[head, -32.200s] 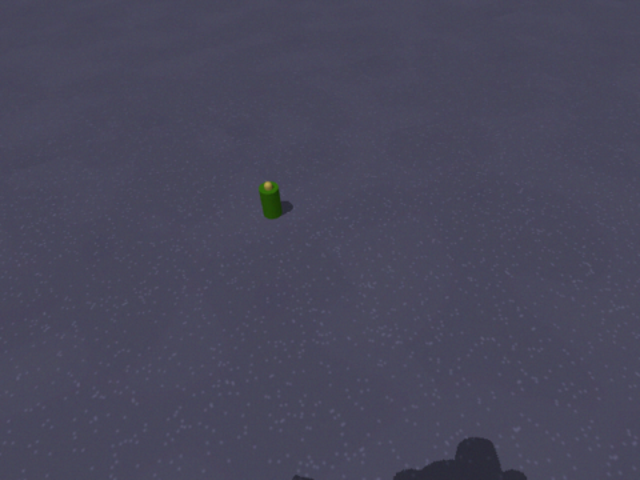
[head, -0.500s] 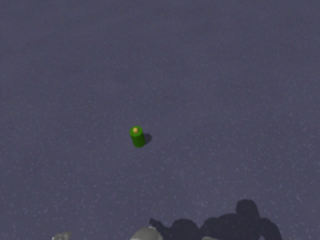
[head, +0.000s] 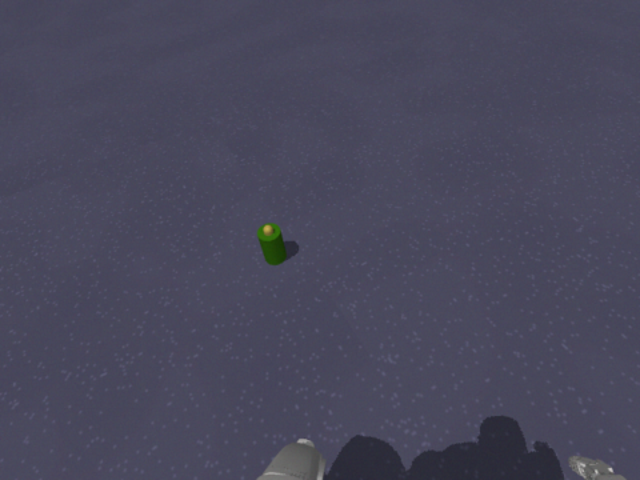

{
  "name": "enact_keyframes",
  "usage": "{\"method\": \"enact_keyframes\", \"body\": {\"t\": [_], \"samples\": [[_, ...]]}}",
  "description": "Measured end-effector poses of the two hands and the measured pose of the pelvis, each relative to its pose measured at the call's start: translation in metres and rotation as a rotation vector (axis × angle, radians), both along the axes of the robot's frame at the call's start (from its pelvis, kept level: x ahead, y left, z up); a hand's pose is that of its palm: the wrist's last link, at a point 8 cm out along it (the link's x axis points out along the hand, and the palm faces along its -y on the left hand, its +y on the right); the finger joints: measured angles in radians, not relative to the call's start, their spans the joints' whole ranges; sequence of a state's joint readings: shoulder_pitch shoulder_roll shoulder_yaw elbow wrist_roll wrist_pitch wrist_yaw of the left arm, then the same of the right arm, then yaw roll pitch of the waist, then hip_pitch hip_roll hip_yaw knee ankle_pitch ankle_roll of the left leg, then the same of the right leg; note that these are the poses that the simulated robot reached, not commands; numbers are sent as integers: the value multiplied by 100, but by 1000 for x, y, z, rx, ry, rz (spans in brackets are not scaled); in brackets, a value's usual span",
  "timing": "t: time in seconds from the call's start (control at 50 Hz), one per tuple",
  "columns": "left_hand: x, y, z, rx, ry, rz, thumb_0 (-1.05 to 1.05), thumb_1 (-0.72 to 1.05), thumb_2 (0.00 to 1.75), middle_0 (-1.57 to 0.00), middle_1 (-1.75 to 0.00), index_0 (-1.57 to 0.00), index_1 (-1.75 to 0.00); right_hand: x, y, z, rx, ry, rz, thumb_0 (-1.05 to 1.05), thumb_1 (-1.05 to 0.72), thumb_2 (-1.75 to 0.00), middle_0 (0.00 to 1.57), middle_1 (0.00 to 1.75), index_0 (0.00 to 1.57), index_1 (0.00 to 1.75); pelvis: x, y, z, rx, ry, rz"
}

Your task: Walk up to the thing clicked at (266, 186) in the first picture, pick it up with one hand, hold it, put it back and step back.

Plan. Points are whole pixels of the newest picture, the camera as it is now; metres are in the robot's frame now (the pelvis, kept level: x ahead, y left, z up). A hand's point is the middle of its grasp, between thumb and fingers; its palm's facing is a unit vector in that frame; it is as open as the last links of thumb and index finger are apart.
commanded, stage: step back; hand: left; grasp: from the side
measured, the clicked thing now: (271, 242) +0.99 +0.33 -0.66
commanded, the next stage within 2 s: stand in 1.06 s
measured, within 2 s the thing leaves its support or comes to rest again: neither
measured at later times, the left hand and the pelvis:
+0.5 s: hand out of the picture -0.01 +0.29 -0.13, palm faces +0.07 -0.91 -0.41, open 7.4 cm; pelvis -0.04 +0.00 +0.01, yaw +4 degrees
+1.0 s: hand out of the picture +0.07 +0.30 -0.15, palm faces +0.08 -0.92 -0.37, open 7.4 cm; pelvis +0.02 +0.03 +0.00, yaw +4 degrees
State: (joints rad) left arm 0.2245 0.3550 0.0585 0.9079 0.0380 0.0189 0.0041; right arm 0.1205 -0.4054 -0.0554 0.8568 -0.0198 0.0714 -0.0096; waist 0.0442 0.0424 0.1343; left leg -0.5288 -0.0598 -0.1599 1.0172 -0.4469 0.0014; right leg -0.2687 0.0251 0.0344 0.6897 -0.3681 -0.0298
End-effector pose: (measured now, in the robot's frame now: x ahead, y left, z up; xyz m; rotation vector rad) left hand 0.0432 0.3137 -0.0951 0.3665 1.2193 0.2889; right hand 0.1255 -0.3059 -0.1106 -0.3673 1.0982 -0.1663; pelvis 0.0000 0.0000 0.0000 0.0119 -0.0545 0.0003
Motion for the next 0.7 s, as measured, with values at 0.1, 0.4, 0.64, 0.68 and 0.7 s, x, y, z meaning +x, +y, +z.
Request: {"method": "enact_keyframes", "body": {"t": [0.1, 0.4, 0.64, 0.68, 0.7], "samples": [[-36, 2, 12, 23, -26, 38, 1, 90, 90, -20, -31, -21, -30, -47, -7, -4, -1, 73, 16, 1, -91, -90, 20, 30, 21, 30, -23, -2, 5, 12, 4, 42], [-79, 32, 4, -15, 0, 66, 1, 90, 90, -20, -30, -20, -30, -124, 13, 10, -1, 157, 3, 1, -91, -90, 20, 30, 21, 30, -50, 11, 12, 1, 9, 103], [-51, -3, 2, -24, -59, 71, 0, 90, 90, -20, -30, -21, -30, -67, -6, -5, -2, 122, 29, 1, -91, -90, 20, 30, 21, 30, -23, -4, 4, -21, 0, 91], [-49, -3, 4, -28, -54, 78, 0, 90, 90, -20, -30, -21, -30, -54, -3, -3, -1, 116, 46, 1, -91, -90, 20, 30, 21, 30, -18, -1, 6, -21, 4, 95], [-47, -2, 4, -29, -49, 79, 0, 90, 90, -20, -30, -21, -30, -48, -1, -2, -1, 116, 52, 1, -91, -90, 20, 30, 21, 30, -14, 1, 7, -19, 6, 96]]}}
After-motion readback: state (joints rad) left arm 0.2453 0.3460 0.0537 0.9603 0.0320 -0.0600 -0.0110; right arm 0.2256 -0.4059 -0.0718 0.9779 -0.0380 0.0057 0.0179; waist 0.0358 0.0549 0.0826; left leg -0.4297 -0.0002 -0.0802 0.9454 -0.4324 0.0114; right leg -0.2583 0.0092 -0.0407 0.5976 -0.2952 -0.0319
